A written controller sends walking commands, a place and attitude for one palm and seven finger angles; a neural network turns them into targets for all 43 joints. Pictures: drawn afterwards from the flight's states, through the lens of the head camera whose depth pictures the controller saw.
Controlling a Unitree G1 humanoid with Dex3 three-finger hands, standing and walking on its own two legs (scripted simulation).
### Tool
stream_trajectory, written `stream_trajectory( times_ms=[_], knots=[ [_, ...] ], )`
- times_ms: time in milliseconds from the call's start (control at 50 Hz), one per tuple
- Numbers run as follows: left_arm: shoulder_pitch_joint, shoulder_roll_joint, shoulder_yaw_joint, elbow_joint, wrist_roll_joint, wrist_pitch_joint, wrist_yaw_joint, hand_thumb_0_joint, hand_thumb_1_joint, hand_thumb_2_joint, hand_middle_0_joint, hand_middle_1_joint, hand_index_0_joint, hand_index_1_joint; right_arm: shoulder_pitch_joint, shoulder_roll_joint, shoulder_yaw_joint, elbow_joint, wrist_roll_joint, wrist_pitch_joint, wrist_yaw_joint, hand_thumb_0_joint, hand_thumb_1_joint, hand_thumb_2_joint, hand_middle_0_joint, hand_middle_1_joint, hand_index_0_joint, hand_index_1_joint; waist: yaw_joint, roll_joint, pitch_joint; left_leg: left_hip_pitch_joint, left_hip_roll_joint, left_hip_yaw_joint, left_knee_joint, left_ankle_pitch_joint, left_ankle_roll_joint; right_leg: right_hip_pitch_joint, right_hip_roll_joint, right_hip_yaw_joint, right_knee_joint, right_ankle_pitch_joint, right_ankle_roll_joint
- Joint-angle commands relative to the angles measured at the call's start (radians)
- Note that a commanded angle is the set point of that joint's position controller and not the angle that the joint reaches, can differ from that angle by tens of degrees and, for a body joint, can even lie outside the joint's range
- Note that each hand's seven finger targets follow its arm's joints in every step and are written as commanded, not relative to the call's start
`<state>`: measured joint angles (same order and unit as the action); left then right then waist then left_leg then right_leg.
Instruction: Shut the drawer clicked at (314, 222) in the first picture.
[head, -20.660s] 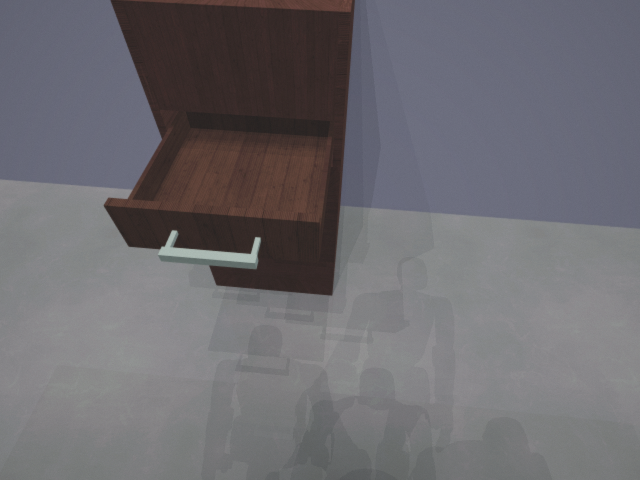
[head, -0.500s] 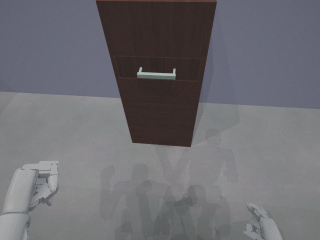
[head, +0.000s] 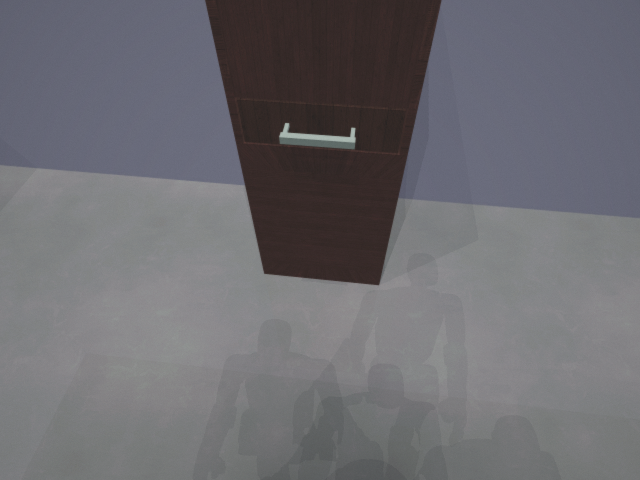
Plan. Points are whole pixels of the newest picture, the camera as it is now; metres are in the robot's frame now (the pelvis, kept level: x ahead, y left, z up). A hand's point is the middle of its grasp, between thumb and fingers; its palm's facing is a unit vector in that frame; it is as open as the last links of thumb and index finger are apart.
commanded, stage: let the arm hang, fingers relaxed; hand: left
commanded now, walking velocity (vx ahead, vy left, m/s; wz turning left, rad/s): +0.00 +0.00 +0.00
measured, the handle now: (318, 135) +0.83 +0.06 -0.09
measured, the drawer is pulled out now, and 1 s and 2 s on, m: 0.00 0.00 0.00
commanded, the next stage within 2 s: look to check the result in 0.52 s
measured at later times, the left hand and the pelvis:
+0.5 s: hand out of the picture +0.01 +0.15 -0.17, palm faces +0.02 -0.98 -0.19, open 7.3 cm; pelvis +0.01 -0.02 +0.00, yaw -1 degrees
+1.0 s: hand out of the picture +0.02 +0.13 -0.17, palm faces +0.04 -0.98 -0.18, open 7.3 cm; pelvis +0.03 -0.03 +0.00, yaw +0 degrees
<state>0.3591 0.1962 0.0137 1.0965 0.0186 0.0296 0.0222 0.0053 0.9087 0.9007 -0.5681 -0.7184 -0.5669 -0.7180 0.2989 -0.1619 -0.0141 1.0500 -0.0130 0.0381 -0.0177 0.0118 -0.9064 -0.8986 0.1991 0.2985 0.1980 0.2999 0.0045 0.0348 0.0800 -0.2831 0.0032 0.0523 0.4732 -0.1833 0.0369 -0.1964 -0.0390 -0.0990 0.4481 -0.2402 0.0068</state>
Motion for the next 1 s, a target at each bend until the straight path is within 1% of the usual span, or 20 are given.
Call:
stream_trajectory(
  times_ms=[0, 20, 40, 80, 120, 200, 260, 280, 320, 360, 400, 420, 480, 540, 680, 760, 820, 860, 940, 980],
  knots=[
    [0.001, 0.084, 0.014, -0.021, -0.007, -0.036, 0.005, 0.000, 0.900, 0.900, -0.200, -0.300, -0.200, -0.300, 0.052, -0.114, -0.027, -0.012, -0.004, -0.032, -0.014, 0.000, -0.900, -0.900, 0.200, 0.300, 0.200, 0.300, -0.012, -0.045, -0.019, 0.043, 0.106, -0.136, -0.149, -0.122, 0.019, -0.060, -0.060, 0.092, -0.112, -0.093, -0.059],
    [0.011, 0.085, 0.014, -0.014, -0.006, -0.037, 0.006, 0.000, 0.900, 0.900, -0.200, -0.300, -0.200, -0.300, 0.053, -0.112, -0.026, -0.006, -0.002, -0.033, -0.014, 0.000, -0.900, -0.900, 0.200, 0.300, 0.200, 0.300, -0.008, -0.037, -0.015, 0.047, 0.106, -0.132, -0.151, -0.103, 0.019, -0.060, -0.061, 0.092, -0.112, -0.083, -0.059],
    [0.010, 0.078, 0.013, -0.006, -0.007, -0.037, 0.007, 0.000, 0.900, 0.900, -0.200, -0.300, -0.200, -0.300, 0.059, -0.097, -0.022, 0.005, -0.003, -0.034, -0.014, 0.000, -0.900, -0.900, 0.200, 0.300, 0.200, 0.300, -0.010, -0.051, -0.011, 0.044, 0.106, -0.127, -0.153, -0.094, 0.018, -0.054, -0.063, 0.089, -0.109, -0.075, -0.056],
    [0.016, 0.066, 0.013, 0.007, -0.007, -0.037, 0.009, 0.000, 0.900, 0.900, -0.200, -0.300, -0.200, -0.300, 0.062, -0.089, -0.021, 0.018, -0.003, -0.037, -0.016, 0.000, -0.900, -0.900, 0.200, 0.300, 0.200, 0.300, -0.008, -0.044, -0.011, 0.051, 0.104, -0.123, -0.154, -0.079, 0.018, -0.051, -0.063, 0.092, -0.108, -0.064, -0.054],
    [0.019, 0.063, 0.013, 0.014, -0.006, -0.039, 0.012, 0.000, 0.900, 0.900, -0.200, -0.300, -0.200, -0.300, 0.067, -0.078, -0.020, 0.028, -0.002, -0.037, -0.015, 0.000, -0.900, -0.900, 0.200, 0.300, 0.200, 0.300, -0.005, -0.056, -0.004, 0.053, 0.100, -0.112, -0.146, -0.049, 0.014, -0.047, -0.063, 0.091, -0.109, -0.054, -0.052],
    [0.012, 0.041, 0.013, 0.024, -0.008, -0.038, 0.014, 0.000, 0.900, 0.900, -0.200, -0.300, -0.200, -0.300, 0.070, -0.052, -0.014, 0.051, -0.005, -0.038, -0.017, 0.000, -0.900, -0.900, 0.200, 0.300, 0.200, 0.300, -0.007, -0.025, 0.019, 0.046, 0.095, -0.104, -0.150, -0.034, 0.010, -0.051, -0.066, 0.093, -0.109, -0.046, -0.050],
    [0.004, 0.034, 0.015, 0.027, -0.008, -0.037, 0.016, 0.000, 0.900, 0.900, -0.200, -0.300, -0.200, -0.300, 0.070, -0.041, -0.014, 0.059, -0.006, -0.037, -0.018, 0.000, -0.900, -0.900, 0.200, 0.300, 0.200, 0.300, -0.007, -0.024, 0.036, 0.039, 0.091, -0.097, -0.147, -0.031, 0.005, -0.050, -0.069, 0.092, -0.116, -0.053, -0.050],
    [0.001, 0.033, 0.017, 0.025, -0.008, -0.038, 0.016, 0.000, 0.900, 0.900, -0.200, -0.300, -0.200, -0.300, 0.075, -0.038, -0.013, 0.060, -0.006, -0.038, -0.018, 0.000, -0.900, -0.900, 0.200, 0.300, 0.200, 0.300, -0.008, -0.032, 0.030, 0.041, 0.090, -0.098, -0.146, -0.019, 0.005, -0.043, -0.068, 0.093, -0.115, -0.045, -0.051],
    [0.005, 0.032, 0.017, 0.025, -0.008, -0.040, 0.017, 0.000, 0.900, 0.900, -0.200, -0.300, -0.200, -0.300, 0.073, -0.039, -0.015, 0.061, -0.005, -0.040, -0.020, 0.000, -0.900, -0.900, 0.200, 0.300, 0.200, 0.300, -0.006, -0.016, 0.010, 0.058, 0.091, -0.095, -0.134, 0.014, 0.005, -0.035, -0.068, 0.094, -0.112, -0.023, -0.052],
    [-0.006, 0.025, 0.018, 0.030, -0.009, -0.039, 0.017, 0.000, 0.900, 0.900, -0.200, -0.300, -0.200, -0.300, 0.074, -0.031, -0.013, 0.065, -0.006, -0.041, -0.022, 0.000, -0.900, -0.900, 0.200, 0.300, 0.200, 0.300, -0.007, -0.005, 0.020, 0.050, 0.093, -0.092, -0.136, 0.020, 0.003, -0.030, -0.067, 0.092, -0.112, -0.010, -0.050],
    [-0.006, 0.026, 0.019, 0.029, -0.010, -0.040, 0.016, 0.000, 0.900, 0.900, -0.200, -0.300, -0.200, -0.300, 0.073, -0.028, -0.014, 0.067, -0.005, -0.040, -0.022, 0.000, -0.900, -0.900, 0.200, 0.300, 0.200, 0.300, -0.008, -0.005, 0.022, 0.051, 0.090, -0.087, -0.132, 0.019, 0.000, -0.029, -0.070, 0.095, -0.119, -0.010, -0.052],
    [0.000, 0.026, 0.018, 0.027, -0.009, -0.041, 0.017, 0.000, 0.900, 0.900, -0.200, -0.300, -0.200, -0.300, 0.074, -0.032, -0.015, 0.065, -0.005, -0.038, -0.023, 0.000, -0.900, -0.900, 0.200, 0.300, 0.200, 0.300, -0.006, -0.028, 0.022, 0.060, 0.090, -0.089, -0.123, 0.030, 0.001, -0.034, -0.068, 0.096, -0.122, -0.007, -0.053],
    [-0.009, 0.020, 0.020, 0.028, -0.011, -0.042, 0.017, 0.000, 0.900, 0.900, -0.200, -0.300, -0.200, -0.300, 0.079, -0.029, -0.014, 0.071, -0.006, -0.040, -0.024, 0.000, -0.900, -0.900, 0.200, 0.300, 0.200, 0.300, -0.011, -0.016, 0.004, 0.074, 0.094, -0.082, -0.116, 0.064, 0.000, -0.019, -0.071, 0.091, -0.118, 0.021, -0.053],
    [-0.007, 0.019, 0.020, 0.031, -0.011, -0.043, 0.018, 0.000, 0.900, 0.900, -0.200, -0.300, -0.200, -0.300, 0.075, -0.028, -0.016, 0.071, -0.004, -0.039, -0.025, 0.000, -0.900, -0.900, 0.200, 0.300, 0.200, 0.300, -0.011, -0.038, 0.004, 0.084, 0.093, -0.082, -0.109, 0.073, -0.001, -0.021, -0.073, 0.091, -0.123, 0.023, -0.053],
    [-0.001, 0.012, 0.020, 0.035, -0.011, -0.046, 0.020, 0.000, 0.900, 0.900, -0.200, -0.300, -0.200, -0.300, 0.073, -0.029, -0.016, 0.077, -0.003, -0.042, -0.029, 0.000, -0.900, -0.900, 0.200, 0.300, 0.200, 0.300, -0.013, -0.030, -0.017, 0.110, 0.098, -0.077, -0.102, 0.121, -0.001, -0.001, -0.071, 0.093, -0.119, 0.077, -0.052],
    [0.001, 0.011, 0.020, 0.039, -0.011, -0.046, 0.021, 0.000, 0.900, 0.900, -0.200, -0.300, -0.200, -0.300, 0.067, -0.030, -0.016, 0.079, -0.002, -0.042, -0.030, 0.000, -0.900, -0.900, 0.200, 0.300, 0.200, 0.300, -0.013, -0.024, -0.013, 0.115, 0.100, -0.076, -0.102, 0.127, -0.002, 0.002, -0.071, 0.093, -0.124, 0.088, -0.051],
    [0.006, 0.015, 0.021, 0.038, -0.010, -0.047, 0.022, 0.000, 0.900, 0.900, -0.200, -0.300, -0.200, -0.300, 0.064, -0.036, -0.017, 0.077, -0.001, -0.041, -0.031, 0.000, -0.900, -0.900, 0.200, 0.300, 0.200, 0.300, -0.011, -0.040, -0.004, 0.116, 0.100, -0.075, -0.101, 0.131, -0.004, 0.001, -0.069, 0.092, -0.129, 0.092, -0.051],
    [0.002, 0.011, 0.020, 0.041, -0.011, -0.047, 0.021, 0.000, 0.900, 0.900, -0.200, -0.300, -0.200, -0.300, 0.059, -0.031, -0.014, 0.084, -0.003, -0.042, -0.031, 0.000, -0.900, -0.900, 0.200, 0.300, 0.200, 0.300, -0.012, -0.021, 0.001, 0.117, 0.101, -0.073, -0.106, 0.129, -0.004, 0.002, -0.072, 0.092, -0.129, 0.093, -0.051],
    [0.001, 0.015, 0.020, 0.042, -0.011, -0.047, 0.021, 0.000, 0.900, 0.900, -0.200, -0.300, -0.200, -0.300, 0.053, -0.033, -0.015, 0.083, -0.003, -0.039, -0.030, 0.000, -0.900, -0.900, 0.200, 0.300, 0.200, 0.300, -0.011, -0.033, 0.017, 0.113, 0.100, -0.072, -0.106, 0.113, -0.007, -0.007, -0.073, 0.094, -0.141, 0.077, -0.051],
    [0.001, 0.018, 0.020, 0.041, -0.011, -0.048, 0.020, 0.000, 0.900, 0.900, -0.200, -0.300, -0.200, -0.300, 0.053, -0.036, -0.014, 0.083, -0.003, -0.041, -0.030, 0.000, -0.900, -0.900, 0.200, 0.300, 0.200, 0.300, -0.011, -0.029, 0.006, 0.119, 0.100, -0.071, -0.105, 0.126, -0.007, 0.005, -0.074, 0.093, -0.139, 0.099, -0.051]
  ],
)
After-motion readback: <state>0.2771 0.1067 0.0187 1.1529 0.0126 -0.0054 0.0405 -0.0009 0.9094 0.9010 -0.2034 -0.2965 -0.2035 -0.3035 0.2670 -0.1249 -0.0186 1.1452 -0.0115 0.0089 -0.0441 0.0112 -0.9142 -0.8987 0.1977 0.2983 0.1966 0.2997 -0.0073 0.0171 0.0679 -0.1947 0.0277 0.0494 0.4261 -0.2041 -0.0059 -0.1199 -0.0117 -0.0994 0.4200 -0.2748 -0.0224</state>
